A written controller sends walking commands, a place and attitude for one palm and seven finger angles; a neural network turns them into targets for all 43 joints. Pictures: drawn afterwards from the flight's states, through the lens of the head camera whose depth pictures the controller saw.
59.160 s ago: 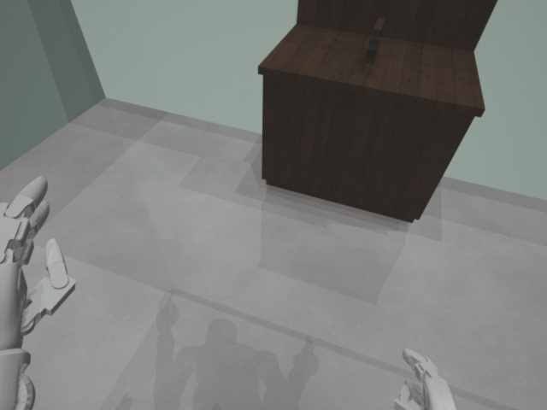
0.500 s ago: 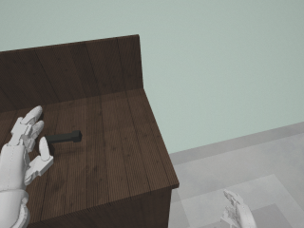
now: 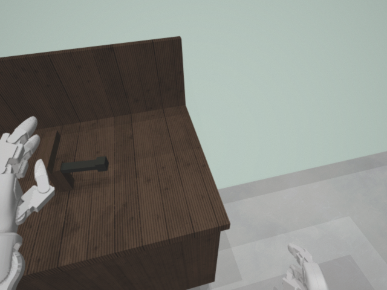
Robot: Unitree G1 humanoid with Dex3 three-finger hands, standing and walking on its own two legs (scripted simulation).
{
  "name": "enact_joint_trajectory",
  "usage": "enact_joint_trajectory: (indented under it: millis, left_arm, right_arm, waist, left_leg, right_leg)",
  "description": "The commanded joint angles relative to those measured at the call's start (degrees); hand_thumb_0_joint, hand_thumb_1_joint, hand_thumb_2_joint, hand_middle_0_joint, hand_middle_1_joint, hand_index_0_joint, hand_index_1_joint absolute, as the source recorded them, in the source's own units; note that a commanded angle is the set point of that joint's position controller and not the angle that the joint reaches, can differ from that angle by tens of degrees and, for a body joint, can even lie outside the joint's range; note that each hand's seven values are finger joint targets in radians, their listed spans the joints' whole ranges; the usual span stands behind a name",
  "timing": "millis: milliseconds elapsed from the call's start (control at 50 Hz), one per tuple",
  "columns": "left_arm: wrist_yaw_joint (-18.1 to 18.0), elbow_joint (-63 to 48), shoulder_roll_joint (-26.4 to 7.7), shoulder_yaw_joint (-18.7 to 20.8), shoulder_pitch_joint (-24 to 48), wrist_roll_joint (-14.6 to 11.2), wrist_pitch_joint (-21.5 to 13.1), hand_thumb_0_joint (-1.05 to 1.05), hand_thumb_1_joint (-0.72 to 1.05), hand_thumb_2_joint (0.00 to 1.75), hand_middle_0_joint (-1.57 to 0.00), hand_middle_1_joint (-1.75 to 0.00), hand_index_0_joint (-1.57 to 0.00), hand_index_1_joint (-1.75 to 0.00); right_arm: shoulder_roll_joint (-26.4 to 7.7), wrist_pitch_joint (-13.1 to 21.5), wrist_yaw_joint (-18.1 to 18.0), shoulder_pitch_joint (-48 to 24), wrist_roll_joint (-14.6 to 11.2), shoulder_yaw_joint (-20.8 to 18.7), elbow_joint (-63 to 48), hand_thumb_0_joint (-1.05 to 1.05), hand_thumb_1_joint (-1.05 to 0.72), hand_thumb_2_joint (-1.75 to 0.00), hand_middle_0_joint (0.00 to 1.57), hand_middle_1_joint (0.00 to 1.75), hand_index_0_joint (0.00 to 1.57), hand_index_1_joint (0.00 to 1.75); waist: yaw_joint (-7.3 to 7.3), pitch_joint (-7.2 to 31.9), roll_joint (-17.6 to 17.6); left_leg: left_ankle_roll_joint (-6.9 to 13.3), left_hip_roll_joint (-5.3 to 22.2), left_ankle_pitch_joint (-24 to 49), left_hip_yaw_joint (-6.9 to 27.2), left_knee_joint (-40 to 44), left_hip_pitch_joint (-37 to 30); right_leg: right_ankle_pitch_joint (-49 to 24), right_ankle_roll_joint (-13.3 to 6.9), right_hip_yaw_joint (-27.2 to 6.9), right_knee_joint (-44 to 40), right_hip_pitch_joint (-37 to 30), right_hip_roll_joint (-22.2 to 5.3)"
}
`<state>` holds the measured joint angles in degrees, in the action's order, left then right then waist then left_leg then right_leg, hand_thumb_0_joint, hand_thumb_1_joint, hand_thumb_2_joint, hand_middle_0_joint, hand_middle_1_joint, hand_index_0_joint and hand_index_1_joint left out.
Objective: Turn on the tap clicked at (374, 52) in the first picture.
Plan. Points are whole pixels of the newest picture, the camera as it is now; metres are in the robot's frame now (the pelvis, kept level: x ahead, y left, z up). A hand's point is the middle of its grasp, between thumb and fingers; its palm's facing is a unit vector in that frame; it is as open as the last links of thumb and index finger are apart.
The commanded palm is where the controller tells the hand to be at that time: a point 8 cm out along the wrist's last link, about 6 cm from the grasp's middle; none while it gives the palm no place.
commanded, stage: step back with the hand held close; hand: left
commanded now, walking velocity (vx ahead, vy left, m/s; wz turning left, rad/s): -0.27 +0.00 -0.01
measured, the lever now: (102, 163) +0.41 +0.30 +0.01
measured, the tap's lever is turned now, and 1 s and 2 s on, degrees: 83 83 83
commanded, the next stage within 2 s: stop stepping back and stand still in 1.66 s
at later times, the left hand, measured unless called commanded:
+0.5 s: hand (22, 230) +0.15 +0.27 +0.16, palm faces +0.37 -0.82 -0.43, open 7.4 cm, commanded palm +0.11 +0.31 +0.18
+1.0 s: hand (11, 241) +0.14 +0.27 +0.16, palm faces +0.36 -0.83 -0.41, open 7.4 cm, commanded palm +0.08 +0.31 +0.18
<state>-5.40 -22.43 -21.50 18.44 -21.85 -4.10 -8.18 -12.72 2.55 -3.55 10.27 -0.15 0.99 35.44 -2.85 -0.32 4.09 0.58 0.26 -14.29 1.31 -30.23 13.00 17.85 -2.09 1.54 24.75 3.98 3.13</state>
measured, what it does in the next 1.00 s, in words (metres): shifts its weight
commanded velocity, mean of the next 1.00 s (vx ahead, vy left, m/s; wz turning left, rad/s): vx -0.31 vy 0.00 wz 0.01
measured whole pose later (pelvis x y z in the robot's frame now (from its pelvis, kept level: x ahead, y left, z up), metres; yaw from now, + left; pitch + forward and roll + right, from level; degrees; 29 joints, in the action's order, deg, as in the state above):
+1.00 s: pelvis -0.08 +0.03 -0.01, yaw +0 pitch +1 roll -3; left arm -8.0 -30.9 -24.1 21.4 -27.3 -2.1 -12.4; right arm -11.9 4.9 -4.8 9.9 0.4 -0.1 34.7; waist 0.3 -1.8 0.2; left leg 2.9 -0.2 -8.8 1.0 -35.0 27.3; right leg 17.7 0.4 0.0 37.1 20.3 3.5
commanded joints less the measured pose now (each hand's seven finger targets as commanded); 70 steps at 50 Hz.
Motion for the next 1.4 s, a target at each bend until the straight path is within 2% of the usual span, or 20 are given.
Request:
enact_joint_trajectory:
  millis: [0,60,120,220,400,560,620,720,800,880,940,1000,1060,1140,1180,1220,1280,1320,1340,1380]
  left_arm:
    - [0.27,-7.0,-5.75,4.0,-2.07,0.04,-3.26,0.0,0.9,0.9,-0.2,-0.3,-0.2,-0.3]
    - [-0.02,-11.07,-6.77,4.13,-3.5,0.09,-3.14,0.0,0.9,0.9,-0.2,-0.3,-0.2,-0.3]
    - [-1.09,-16.87,-12.52,8.82,-2.08,0.38,-3.87,0.0,0.9,0.9,-0.2,-0.3,-0.2,-0.3]
    - [-2.06,-18.94,-13.29,10.23,-2.17,0.4,-4.62,0.0,0.9,0.9,-0.2,-0.3,-0.2,-0.3]
    - [-2.44,-15.81,-9.02,6.65,-3.33,0.89,-5.17,0.0,0.9,0.9,-0.2,-0.3,-0.2,-0.3]
    - [-3.1,-18.0,-9.9,8.35,-0.39,2.48,-6.01,0.0,0.9,0.9,-0.2,-0.3,-0.2,-0.3]
    - [-3.11,-18.82,-11.15,9.47,-1.43,2.47,-6.23,0.0,0.9,0.9,-0.2,-0.3,-0.2,-0.3]
    - [-3.7,-20.23,-11.52,8.96,-3.29,1.29,-6.48,0.0,0.9,0.9,-0.2,-0.3,-0.2,-0.3]
    - [-4.3,-19.86,-10.55,7.44,-2.33,0.74,-7.13,0.0,0.9,0.9,-0.2,-0.3,-0.2,-0.3]
    - [-4.43,-20.6,-11.61,8.83,-2.95,0.65,-7.68,0.0,0.9,0.9,-0.2,-0.3,-0.2,-0.3]
    - [-3.89,-22.14,-11.26,10.95,-2.47,2.23,-8.54,0.0,0.9,0.9,-0.2,-0.3,-0.2,-0.3]
    - [-3.11,-22.1,-10.19,10.26,-4.13,2.03,-8.65,0.0,0.9,0.9,-0.2,-0.3,-0.2,-0.3]
    - [-2.69,-22.05,-8.54,7.86,-5.57,1.33,-8.93,0.0,0.9,0.9,-0.2,-0.3,-0.2,-0.3]
    - [-2.0,-20.94,-8.99,6.52,-2.47,1.31,-9.45,0.0,0.9,0.9,-0.2,-0.3,-0.2,-0.3]
    - [-1.93,-20.96,-9.3,5.12,-0.43,0.58,-8.91,0.0,0.9,0.9,-0.2,-0.3,-0.2,-0.3]
    - [-2.42,-19.9,-12.86,8.46,-2.58,0.08,-8.24,0.0,0.9,0.9,-0.2,-0.3,-0.2,-0.3]
    - [-2.25,-18.65,-11.76,8.11,-2.65,-0.26,-7.94,0.0,0.9,0.9,-0.2,-0.3,-0.2,-0.3]
    - [-2.01,-19.45,-13.32,10.23,-4.36,-0.44,-8.21,0.0,0.9,0.9,-0.2,-0.3,-0.2,-0.3]
    - [-1.76,-20.22,-11.86,9.38,-4.05,-0.65,-8.22,0.0,0.9,0.9,-0.2,-0.3,-0.2,-0.3]
    - [-1.64,-20.89,-11.51,9.75,-3.21,-0.06,-7.88,0.0,0.9,0.9,-0.2,-0.3,-0.2,-0.3]
  right_arm:
    - [-6.38,0.82,-0.4,-6.45,-0.59,-3.03,-10.71,0.0,-0.9,-0.9,0.2,0.3,0.2,0.3]
    - [-6.65,0.03,-0.59,-7.2,-0.72,-3.13,-12.0,0.0,-0.9,-0.9,0.2,0.3,0.2,0.3]
    - [-6.93,-0.03,-1.44,-7.9,-0.46,-3.16,-12.63,0.0,-0.9,-0.9,0.2,0.3,0.2,0.3]
    - [-7.09,0.81,-2.0,-8.02,-0.36,-3.38,-12.59,0.0,-0.9,-0.9,0.2,0.3,0.2,0.3]
    - [-7.21,3.34,-1.96,-7.05,-0.57,-3.41,-11.96,0.0,-0.9,-0.9,0.2,0.3,0.2,0.3]
    - [-7.58,4.93,-2.18,-7.36,-0.09,-3.19,-11.76,0.0,-0.9,-0.9,0.2,0.3,0.2,0.3]
    - [-7.57,5.32,-1.82,-6.74,-0.17,-3.41,-11.58,0.0,-0.9,-0.9,0.2,0.3,0.2,0.3]
    - [-6.74,5.46,-1.46,-6.06,-0.14,-3.57,-10.18,0.0,-0.9,-0.9,0.2,0.3,0.2,0.3]
    - [-6.09,5.25,-1.51,-6.1,-0.44,-3.45,-9.52,0.0,-0.9,-0.9,0.2,0.3,0.2,0.3]
    - [-6.59,5.09,-1.66,-7.19,-0.29,-3.21,-10.23,0.0,-0.9,-0.9,0.2,0.3,0.2,0.3]
    - [-7.09,5.89,-1.9,-7.07,1.03,-3.28,-10.22,0.0,-0.9,-0.9,0.2,0.3,0.2,0.3]
    - [-6.15,7.02,-0.97,-5.39,1.22,-3.71,-9.38,0.0,-0.9,-0.9,0.2,0.3,0.2,0.3]
    - [-5.96,7.79,-0.44,-4.94,1.33,-3.13,-7.64,0.0,-0.9,-0.9,0.2,0.3,0.2,0.3]
    - [-5.6,6.55,-0.48,-4.85,1.2,-2.85,-5.64,0.0,-0.9,-0.9,0.2,0.3,0.2,0.3]
    - [-5.81,6.24,-1.19,-5.45,-0.54,-4.28,-6.39,0.0,-0.9,-0.9,0.2,0.3,0.2,0.3]
    - [-5.44,5.67,-1.7,-6.89,-0.62,-4.12,-7.24,0.0,-0.9,-0.9,0.2,0.3,0.2,0.3]
    - [-4.77,4.15,-1.86,-8.01,-0.26,-2.83,-8.7,0.0,-0.9,-0.9,0.2,0.3,0.2,0.3]
    - [-5.57,3.82,-1.82,-8.89,-0.1,-2.98,-9.38,0.0,-0.9,-0.9,0.2,0.3,0.2,0.3]
    - [-5.43,3.97,-1.69,-8.22,0.23,-2.81,-9.76,0.0,-0.9,-0.9,0.2,0.3,0.2,0.3]
    - [-5.86,5.37,-1.37,-7.39,1.28,-3.21,-9.51,0.0,-0.9,-0.9,0.2,0.3,0.2,0.3]
  waist:
    - [1.4,7.56,-3.08]
    - [1.24,8.65,-2.21]
    - [0.86,10.22,-1.92]
    - [0.94,9.25,2.76]
    - [1.7,6.15,-1.7]
    - [1.44,5.15,3.7]
    - [1.49,6.38,2.4]
    - [2.11,8.17,-4.22]
    - [2.83,5.92,-5.96]
    - [2.59,4.89,-0.09]
    - [1.98,7.07,11.96]
    - [1.12,9.53,7.2]
    - [1.04,10.68,7.44]
    - [1.3,15.03,0.93]
    - [2.16,14.99,-9.24]
    - [2.81,12.37,-10.93]
    - [3.03,5.77,-4.49]
    - [2.09,8.21,2.27]
    - [1.82,8.97,6.28]
    - [1.38,9.53,10.23]
  left_leg:
    - [2.8,3.57,20.01,2.5,-0.55,-7.81]
    - [2.71,4.5,20.77,3.62,1.38,-6.63]
    - [2.6,4.83,21.1,4.46,2.6,-5.11]
    - [2.72,5.57,12.17,6.88,5.7,-0.79]
    - [2.51,5.28,-7.45,7.84,7.46,5.56]
    - [4.66,8.24,-21.06,12.91,14.98,17.0]
    - [4.17,7.29,-19.95,11.37,12.51,16.22]
    - [1.31,4.35,-5.93,6.74,0.76,4.85]
    - [0.11,3.34,-5.5,5.92,-5.59,2.37]
    - [1.52,6.38,-8.87,10.69,3.04,7.21]
    - [6.28,14.77,-22.55,22.49,21.05,23.53]
    - [6.79,14.05,-9.23,18.22,16.82,13.15]
    - [5.7,12.86,2.23,16.04,14.06,3.2]
    - [1.87,9.18,22.55,8.16,0.54,-7.62]
    - [-0.62,4.25,17.16,1.77,-8.99,-9.93]
    - [-1.32,1.81,6.78,0.78,-12.77,-7.37]
    - [-0.4,3.91,15.68,4.07,-5.83,1.05]
    - [1.5,7.9,16.45,9.93,2.51,-0.32]
    - [2.86,10.77,12.71,14.65,9.14,2.56]
    - [6.18,15.12,-3.21,20.73,18.49,10.31]
  right_leg:
    - [-29.24,2.42,-4.97,-2.78,8.4,-8.11]
    - [-22.63,2.19,-4.08,-2.07,9.16,-6.95]
    - [-21.01,1.57,-3.96,-0.96,8.44,-6.64]
    - [-13.33,1.44,-3.95,0.23,8.86,-5.12]
    - [-4.18,1.33,-5.71,-2.16,11.53,-5.31]
    - [-2.29,2.45,-3.99,4.59,3.47,-1.7]
    - [-2.87,1.97,-5.01,3.77,3.64,-2.7]
    - [-6.33,-1.3,-10.59,-2.26,14.84,-9.4]
    - [-3.37,-3.24,-11.45,-3.72,22.4,-12.99]
    - [-0.26,-0.73,-7.16,1.7,20.02,-7.6]
    - [1.51,2.65,-3.17,18.35,1.97,1.15]
    - [4.19,2.4,-4.5,15.74,6.14,0.69]
    - [3.45,2.08,-4.81,5.28,9.69,0.45]
    - [-18.84,0.7,-7.7,-7.71,10.87,-4.67]
    - [-30.56,-0.74,-8.91,-5.2,15.91,-10.17]
    - [-29.01,-2.68,-10.3,-4.52,20.25,-13.62]
    - [-28.64,-1.43,-9.76,-0.25,17.72,-11.61]
    - [-15.03,0.82,-5.96,3.0,17.58,-4.92]
    - [-3.99,1.87,-4.11,6.6,14.32,-0.77]
    - [8.33,2.04,-5.8,15.01,8.25,1.92]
